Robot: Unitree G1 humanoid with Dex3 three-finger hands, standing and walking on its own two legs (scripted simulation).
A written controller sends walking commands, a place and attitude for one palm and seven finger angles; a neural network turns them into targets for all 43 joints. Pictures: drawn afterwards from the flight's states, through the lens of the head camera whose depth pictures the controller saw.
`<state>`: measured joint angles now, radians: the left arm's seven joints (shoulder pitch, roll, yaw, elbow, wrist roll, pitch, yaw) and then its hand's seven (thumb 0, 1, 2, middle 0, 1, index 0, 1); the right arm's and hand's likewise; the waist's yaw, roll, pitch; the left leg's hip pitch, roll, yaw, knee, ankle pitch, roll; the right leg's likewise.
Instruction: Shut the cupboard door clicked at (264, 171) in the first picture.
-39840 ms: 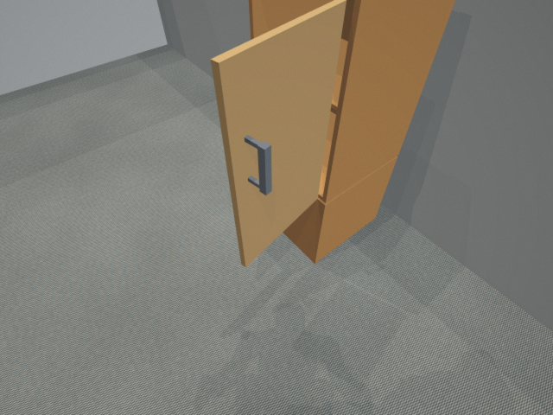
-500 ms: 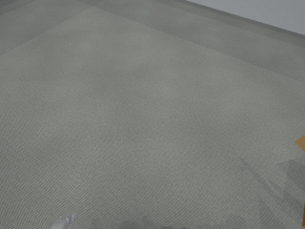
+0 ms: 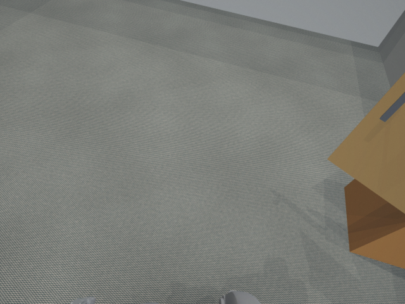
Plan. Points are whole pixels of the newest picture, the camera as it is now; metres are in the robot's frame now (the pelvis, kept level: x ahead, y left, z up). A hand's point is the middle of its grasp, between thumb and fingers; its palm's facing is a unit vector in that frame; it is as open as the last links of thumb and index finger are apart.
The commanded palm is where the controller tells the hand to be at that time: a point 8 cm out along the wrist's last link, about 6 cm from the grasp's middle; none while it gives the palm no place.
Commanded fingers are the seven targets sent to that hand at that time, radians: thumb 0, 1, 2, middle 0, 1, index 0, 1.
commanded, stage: turn to face it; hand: left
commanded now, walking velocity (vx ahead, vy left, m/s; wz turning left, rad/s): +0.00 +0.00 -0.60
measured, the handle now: (399, 101) +0.68 -0.54 +0.03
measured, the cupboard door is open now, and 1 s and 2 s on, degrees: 61 61 61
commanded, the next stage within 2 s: take the last steps up to it in 1.10 s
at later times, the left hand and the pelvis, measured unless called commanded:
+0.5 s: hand (133, 296) +0.15 +0.15 -0.16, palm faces -0.28 -0.93 -0.22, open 7.3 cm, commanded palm none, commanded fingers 0.00 0.90 0.90 -0.20 -0.30 -0.20 -0.30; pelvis +0.01 -0.02 +0.00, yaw -17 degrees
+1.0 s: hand (168, 271) +0.20 +0.08 -0.15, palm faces -0.52 -0.81 -0.26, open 7.3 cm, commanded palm none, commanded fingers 0.00 0.90 0.90 -0.20 -0.30 -0.20 -0.30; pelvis +0.01 -0.04 -0.01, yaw -32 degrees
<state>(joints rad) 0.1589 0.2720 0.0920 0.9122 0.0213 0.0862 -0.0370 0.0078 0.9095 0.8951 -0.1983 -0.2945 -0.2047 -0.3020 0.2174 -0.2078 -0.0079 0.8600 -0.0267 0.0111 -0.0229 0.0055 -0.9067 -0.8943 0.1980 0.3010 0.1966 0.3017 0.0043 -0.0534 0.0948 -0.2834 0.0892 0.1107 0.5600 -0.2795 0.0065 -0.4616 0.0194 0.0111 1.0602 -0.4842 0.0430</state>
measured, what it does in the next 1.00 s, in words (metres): steps on the spot, turning right: right foot, then left foot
